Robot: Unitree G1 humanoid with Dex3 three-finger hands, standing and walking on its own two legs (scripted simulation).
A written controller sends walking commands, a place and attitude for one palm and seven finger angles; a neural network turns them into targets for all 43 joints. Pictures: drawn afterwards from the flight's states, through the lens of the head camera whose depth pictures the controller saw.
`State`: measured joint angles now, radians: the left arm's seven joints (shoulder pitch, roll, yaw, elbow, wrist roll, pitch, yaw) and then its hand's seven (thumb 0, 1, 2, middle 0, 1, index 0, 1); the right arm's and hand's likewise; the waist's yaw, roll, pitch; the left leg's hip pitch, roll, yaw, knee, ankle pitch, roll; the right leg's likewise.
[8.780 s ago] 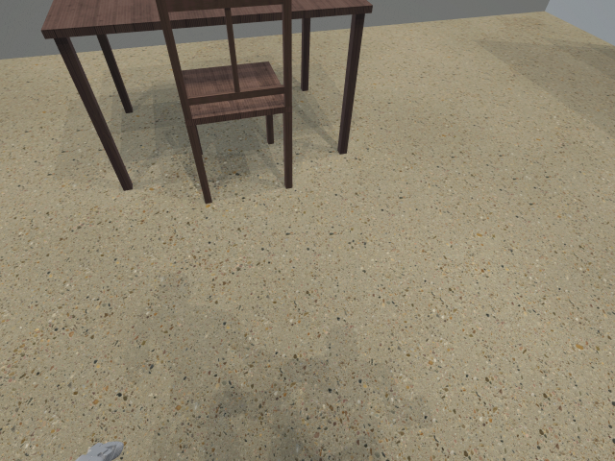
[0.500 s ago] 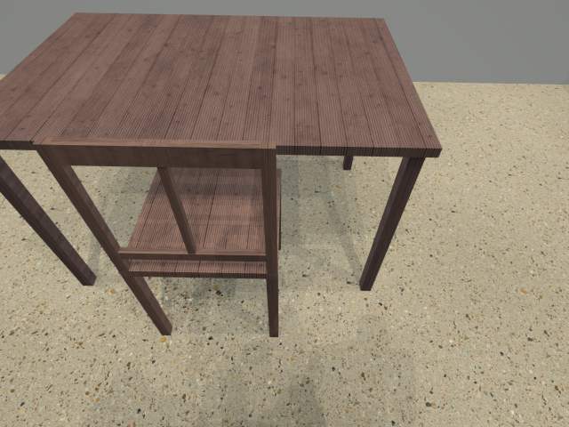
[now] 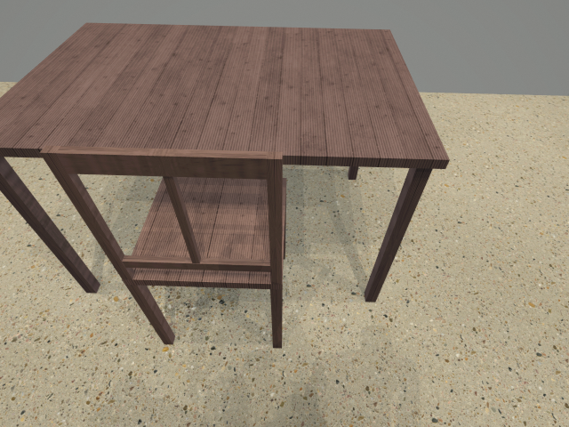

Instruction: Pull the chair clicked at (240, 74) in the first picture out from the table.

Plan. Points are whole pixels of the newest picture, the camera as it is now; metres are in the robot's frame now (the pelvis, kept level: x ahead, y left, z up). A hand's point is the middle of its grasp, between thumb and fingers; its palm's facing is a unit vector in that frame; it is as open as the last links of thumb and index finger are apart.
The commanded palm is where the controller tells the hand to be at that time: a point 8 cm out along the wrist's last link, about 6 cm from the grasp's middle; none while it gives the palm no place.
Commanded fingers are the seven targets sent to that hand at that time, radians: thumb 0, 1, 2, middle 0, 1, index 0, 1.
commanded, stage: shuffle to correct the standing spot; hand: left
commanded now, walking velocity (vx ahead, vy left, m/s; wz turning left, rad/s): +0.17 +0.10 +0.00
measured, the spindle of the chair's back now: (184, 223) +0.52 +0.25 -0.10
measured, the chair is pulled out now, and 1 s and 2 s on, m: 0.00 0.00 0.00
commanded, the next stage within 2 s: come to a stop and stand still in 0.20 s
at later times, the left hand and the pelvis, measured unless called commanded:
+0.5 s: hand (171, 405) +0.19 +0.20 -0.16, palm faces +0.07 -0.96 -0.26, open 7.3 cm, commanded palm none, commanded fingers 0.00 0.90 0.90 -0.20 -0.30 -0.20 -0.30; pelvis +0.11 +0.02 -0.01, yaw +3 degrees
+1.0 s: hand out of the picture +0.09 +0.26 -0.18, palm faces +0.11 -0.96 -0.24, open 7.4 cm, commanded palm none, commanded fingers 0.00 0.90 0.90 -0.20 -0.30 -0.20 -0.30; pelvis +0.08 +0.07 +0.00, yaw +2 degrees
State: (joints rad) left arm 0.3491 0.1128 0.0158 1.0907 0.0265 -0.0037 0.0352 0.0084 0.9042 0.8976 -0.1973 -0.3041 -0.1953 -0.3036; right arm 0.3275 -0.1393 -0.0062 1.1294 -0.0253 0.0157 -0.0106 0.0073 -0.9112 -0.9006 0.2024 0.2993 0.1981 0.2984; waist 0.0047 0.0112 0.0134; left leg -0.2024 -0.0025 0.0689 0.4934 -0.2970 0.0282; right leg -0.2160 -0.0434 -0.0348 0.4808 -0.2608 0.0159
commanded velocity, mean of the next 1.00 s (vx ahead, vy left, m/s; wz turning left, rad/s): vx -0.02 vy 0.03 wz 0.00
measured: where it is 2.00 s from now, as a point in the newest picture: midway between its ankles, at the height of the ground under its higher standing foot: outside the picture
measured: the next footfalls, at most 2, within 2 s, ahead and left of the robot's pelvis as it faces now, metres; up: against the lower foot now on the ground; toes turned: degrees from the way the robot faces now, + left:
right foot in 0.44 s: +0.18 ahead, -0.08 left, +0.00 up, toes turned -4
left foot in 0.80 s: +0.14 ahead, +0.19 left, +0.00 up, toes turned +6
